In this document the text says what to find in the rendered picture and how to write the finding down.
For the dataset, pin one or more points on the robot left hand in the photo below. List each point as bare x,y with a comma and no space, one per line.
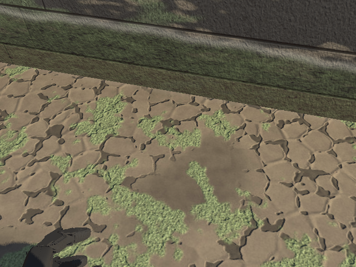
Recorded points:
41,255

